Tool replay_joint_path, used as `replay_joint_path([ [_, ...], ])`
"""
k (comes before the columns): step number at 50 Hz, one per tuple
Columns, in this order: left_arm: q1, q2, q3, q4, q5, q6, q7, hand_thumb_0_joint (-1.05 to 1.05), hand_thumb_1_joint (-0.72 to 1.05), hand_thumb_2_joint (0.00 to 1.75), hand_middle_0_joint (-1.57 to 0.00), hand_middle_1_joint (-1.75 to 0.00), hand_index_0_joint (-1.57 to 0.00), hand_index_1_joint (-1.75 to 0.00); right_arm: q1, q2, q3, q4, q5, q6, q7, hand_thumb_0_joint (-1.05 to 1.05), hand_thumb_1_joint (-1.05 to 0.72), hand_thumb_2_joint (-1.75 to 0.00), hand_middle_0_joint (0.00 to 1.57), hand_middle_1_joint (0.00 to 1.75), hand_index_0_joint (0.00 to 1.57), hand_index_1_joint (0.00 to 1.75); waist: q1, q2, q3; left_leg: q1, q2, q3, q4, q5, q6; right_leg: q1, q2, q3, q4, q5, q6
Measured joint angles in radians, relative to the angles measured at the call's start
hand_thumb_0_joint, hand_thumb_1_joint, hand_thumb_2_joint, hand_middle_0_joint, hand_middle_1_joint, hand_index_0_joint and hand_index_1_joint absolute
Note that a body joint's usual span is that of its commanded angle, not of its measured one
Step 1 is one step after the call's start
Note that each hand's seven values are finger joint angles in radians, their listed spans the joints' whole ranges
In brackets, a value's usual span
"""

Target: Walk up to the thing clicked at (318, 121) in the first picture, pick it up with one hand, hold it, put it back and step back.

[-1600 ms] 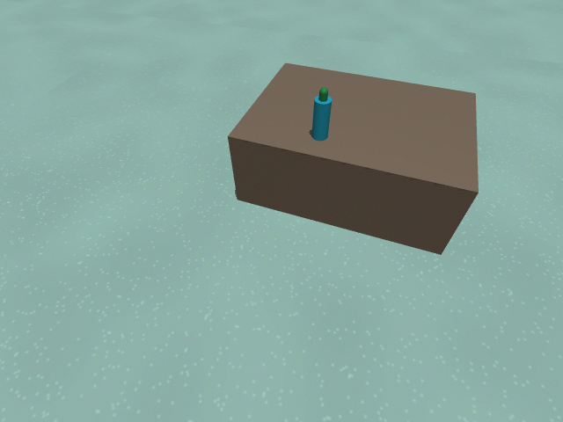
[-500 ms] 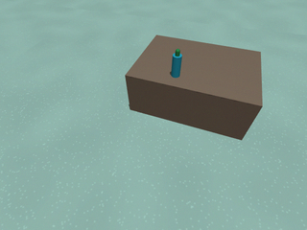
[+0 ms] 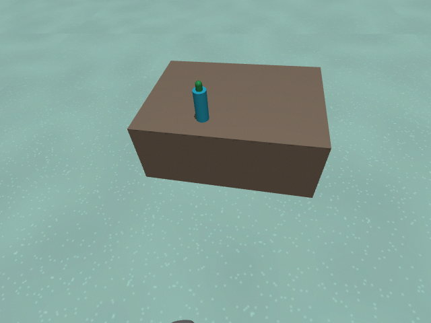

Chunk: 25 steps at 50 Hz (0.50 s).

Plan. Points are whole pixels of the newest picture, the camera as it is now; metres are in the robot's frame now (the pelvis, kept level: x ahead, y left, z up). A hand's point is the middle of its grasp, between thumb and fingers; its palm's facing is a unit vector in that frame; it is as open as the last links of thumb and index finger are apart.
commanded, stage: walk up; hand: left
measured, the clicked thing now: (200, 100) +1.12 +0.14 -0.27
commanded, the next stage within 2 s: none
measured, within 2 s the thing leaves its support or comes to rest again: neither
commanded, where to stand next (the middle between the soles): +0.66 +0.00 m, yaw -9 degrees
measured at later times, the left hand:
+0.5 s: hand (119, 237) +0.34 +0.28 -0.13, palm faces -0.22 -0.90 -0.37, open 7.4 cm
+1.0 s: hand (129, 200) +0.47 +0.29 -0.15, palm faces -0.16 -0.90 -0.40, open 7.4 cm
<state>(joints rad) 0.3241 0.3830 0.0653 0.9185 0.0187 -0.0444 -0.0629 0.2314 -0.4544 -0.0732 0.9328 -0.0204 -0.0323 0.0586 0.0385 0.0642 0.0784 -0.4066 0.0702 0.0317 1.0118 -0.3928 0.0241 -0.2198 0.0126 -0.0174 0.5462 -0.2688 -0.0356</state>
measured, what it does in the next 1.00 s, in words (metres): walks ahead: left foot, then right foot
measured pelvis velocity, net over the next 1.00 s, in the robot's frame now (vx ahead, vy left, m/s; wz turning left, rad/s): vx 0.40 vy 0.01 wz -0.16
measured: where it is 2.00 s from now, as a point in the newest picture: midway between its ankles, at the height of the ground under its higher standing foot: (232, 244)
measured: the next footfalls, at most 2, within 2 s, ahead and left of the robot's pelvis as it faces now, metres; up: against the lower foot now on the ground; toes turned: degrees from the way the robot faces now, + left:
left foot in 0.20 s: +0.23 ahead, +0.14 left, +0.00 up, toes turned +2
right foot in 0.60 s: +0.38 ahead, -0.13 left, +0.00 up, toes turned -11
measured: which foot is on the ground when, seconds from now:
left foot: up 0.00-0.18, down 0.20-0.62, up 0.64-0.98, down 1.00-1.00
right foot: down 0.00-0.22, up 0.24-0.58, down 0.60-1.00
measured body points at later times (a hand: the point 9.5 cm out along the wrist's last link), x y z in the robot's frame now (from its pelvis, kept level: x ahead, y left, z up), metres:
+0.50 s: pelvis +0.21 +0.02 +0.00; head +0.23 +0.02 +0.45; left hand +0.36 +0.33 -0.10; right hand +0.19 -0.31 -0.10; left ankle +0.19 +0.14 -0.73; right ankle +0.29 -0.13 -0.70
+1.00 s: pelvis +0.40 +0.01 -0.01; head +0.41 +0.02 +0.44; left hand +0.48 +0.34 -0.12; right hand +0.43 -0.32 -0.11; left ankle +0.52 +0.13 -0.73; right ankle +0.34 -0.12 -0.73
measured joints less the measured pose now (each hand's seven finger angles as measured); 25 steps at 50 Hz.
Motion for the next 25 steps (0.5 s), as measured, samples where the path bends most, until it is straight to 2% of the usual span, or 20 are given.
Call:
replay_joint_path([
  [4, 0.034, 0.001, -0.008, -0.020, 0.001, -0.005, 0.000, 0.00, 0.90, 0.90, -0.21, -0.30, -0.20, -0.30, 0.008, 0.023, 0.003, -0.034, -0.009, -0.006, 0.018, 0.01, -0.91, -0.90, 0.20, 0.30, 0.20, 0.30, 0.007, -0.018, -0.007, -0.050, 0.015, -0.006, -0.178, 0.053, -0.017, 0.057, 0.018, 0.018, -0.048, -0.018, 0.001],
  [9, 0.050, 0.019, -0.012, -0.043, 0.005, -0.010, 0.001, 0.00, 0.90, 0.90, -0.21, -0.30, -0.20, -0.30, 0.026, 0.035, 0.000, -0.051, -0.013, -0.019, 0.022, 0.01, -0.91, -0.90, 0.21, 0.30, 0.20, 0.30, 0.005, -0.047, -0.020, -0.009, 0.015, 0.004, -0.372, 0.135, -0.015, 0.099, 0.017, 0.039, -0.004, -0.110, 0.025],
  [10, 0.052, 0.025, -0.013, -0.047, 0.006, -0.009, 0.003, 0.00, 0.90, 0.90, -0.21, -0.30, -0.20, -0.30, 0.030, 0.035, -0.002, -0.058, -0.013, -0.029, 0.020, 0.01, -0.91, -0.90, 0.21, 0.30, 0.20, 0.30, -0.001, -0.059, -0.022, 0.011, 0.004, 0.011, -0.398, 0.168, -0.012, 0.093, 0.008, 0.047, 0.039, -0.147, 0.030],
  [11, 0.049, 0.031, -0.012, -0.047, 0.006, -0.008, 0.008, 0.00, 0.90, 0.90, -0.21, -0.30, -0.20, -0.30, 0.028, 0.038, -0.005, -0.065, -0.016, -0.040, 0.015, 0.01, -0.91, -0.90, 0.21, 0.30, 0.20, 0.30, -0.006, -0.082, -0.017, 0.021, -0.010, 0.031, -0.387, 0.201, -0.010, 0.069, -0.010, 0.062, 0.121, -0.180, 0.018],
  [13, 0.028, 0.033, -0.014, -0.034, 0.003, 0.001, 0.021, 0.01, 0.90, 0.90, -0.21, -0.30, -0.20, -0.30, 0.027, 0.047, -0.006, -0.083, -0.013, -0.057, 0.007, 0.01, -0.91, -0.90, 0.21, 0.30, 0.20, 0.30, -0.027, -0.102, -0.008, 0.035, -0.017, 0.057, -0.347, 0.155, -0.008, -0.023, 0.006, 0.100, 0.358, -0.204, -0.002],
  [16, -0.007, 0.051, -0.022, -0.031, -0.003, -0.003, 0.025, 0.01, 0.91, 0.90, -0.20, -0.30, -0.20, -0.30, 0.048, 0.064, 0.007, -0.095, 0.003, -0.060, 0.001, 0.01, -0.91, -0.90, 0.21, 0.30, 0.20, 0.30, -0.052, -0.121, -0.003, 0.100, -0.019, 0.076, -0.390, 0.127, 0.001, -0.151, 0.015, 0.090, 0.551, -0.153, -0.007],
  [18, -0.025, 0.061, -0.017, -0.039, -0.007, -0.011, 0.020, 0.01, 0.91, 0.90, -0.20, -0.30, -0.20, -0.30, 0.070, 0.069, 0.017, -0.097, 0.007, -0.060, -0.002, 0.01, -0.91, -0.90, 0.21, 0.30, 0.20, 0.30, -0.061, -0.130, -0.002, 0.150, -0.022, 0.090, -0.442, 0.129, -0.002, -0.211, -0.008, 0.074, 0.539, -0.109, 0.003],
  [21, -0.051, 0.065, -0.013, -0.055, -0.009, -0.013, 0.009, 0.00, 0.91, 0.90, -0.20, -0.30, -0.20, -0.30, 0.103, 0.061, 0.023, -0.098, 0.003, -0.058, -0.004, 0.01, -0.91, -0.90, 0.21, 0.30, 0.20, 0.30, -0.073, -0.121, 0.002, 0.214, -0.021, 0.104, -0.499, 0.119, -0.002, -0.259, -0.041, 0.052, 0.415, -0.086, 0.022],
  [25, -0.089, 0.058, -0.011, -0.070, -0.006, -0.008, -0.005, 0.00, 0.91, 0.90, -0.20, -0.30, -0.20, -0.30, 0.138, 0.037, 0.020, -0.099, 0.001, -0.050, -0.005, 0.01, -0.90, -0.90, 0.21, 0.30, 0.20, 0.30, -0.089, -0.091, 0.015, 0.275, -0.014, 0.118, -0.514, 0.076, -0.015, -0.264, -0.074, 0.018, 0.210, 0.007, 0.018],
])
